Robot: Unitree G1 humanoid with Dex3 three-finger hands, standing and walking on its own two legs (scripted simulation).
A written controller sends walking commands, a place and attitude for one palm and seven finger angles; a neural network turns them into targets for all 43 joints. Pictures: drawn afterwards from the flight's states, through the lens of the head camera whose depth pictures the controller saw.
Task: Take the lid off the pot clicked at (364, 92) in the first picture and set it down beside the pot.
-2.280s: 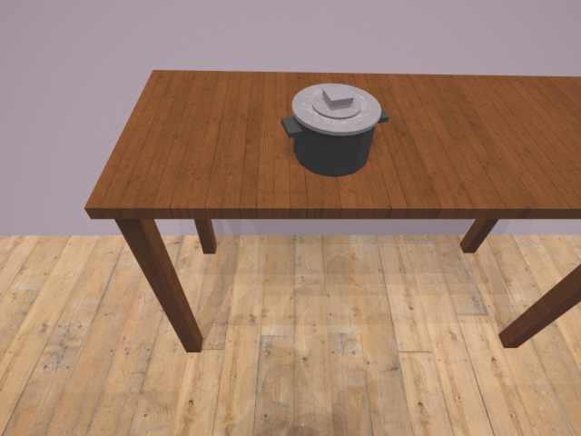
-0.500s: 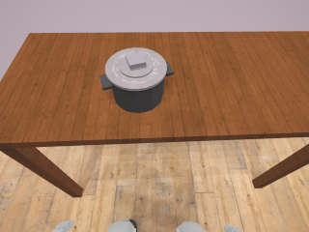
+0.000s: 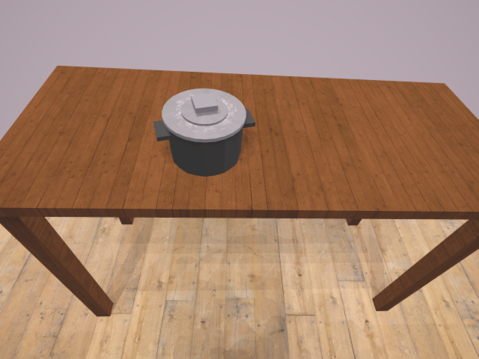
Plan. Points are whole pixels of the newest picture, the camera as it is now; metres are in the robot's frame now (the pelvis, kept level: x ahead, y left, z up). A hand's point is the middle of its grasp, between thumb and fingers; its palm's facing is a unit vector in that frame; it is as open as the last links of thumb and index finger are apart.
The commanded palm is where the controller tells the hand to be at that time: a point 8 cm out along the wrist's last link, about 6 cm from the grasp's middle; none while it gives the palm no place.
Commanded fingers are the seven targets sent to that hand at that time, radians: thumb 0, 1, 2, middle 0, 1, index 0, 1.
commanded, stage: come to a stop and stand still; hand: left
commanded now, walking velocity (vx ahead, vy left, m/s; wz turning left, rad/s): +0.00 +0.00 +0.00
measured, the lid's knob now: (204, 103) +0.55 +0.12 +0.13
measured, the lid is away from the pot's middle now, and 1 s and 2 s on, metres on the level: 0.00 0.00 0.00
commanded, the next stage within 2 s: look again from close up in 0.10 s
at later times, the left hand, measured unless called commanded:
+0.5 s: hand out of the picture +0.00 +0.18 -0.18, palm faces +0.03 -0.98 -0.20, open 7.4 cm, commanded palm none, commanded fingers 0.00 0.90 0.90 -0.20 -0.30 -0.20 -0.30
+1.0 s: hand out of the picture -0.03 +0.19 -0.18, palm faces +0.04 -0.98 -0.18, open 7.4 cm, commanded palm none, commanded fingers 0.00 0.90 0.90 -0.20 -0.30 -0.20 -0.30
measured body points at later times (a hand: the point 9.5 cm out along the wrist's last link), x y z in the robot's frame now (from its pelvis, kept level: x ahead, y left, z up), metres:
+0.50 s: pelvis -0.01 +0.00 -0.01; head -0.03 +0.01 +0.44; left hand -0.01 +0.23 -0.16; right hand +0.02 -0.23 -0.16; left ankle +0.00 +0.11 -0.74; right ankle +0.03 -0.13 -0.74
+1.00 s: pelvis -0.02 +0.02 +0.00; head -0.02 +0.03 +0.45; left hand -0.03 +0.24 -0.17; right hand -0.01 -0.20 -0.16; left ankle +0.00 +0.11 -0.74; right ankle +0.03 -0.13 -0.74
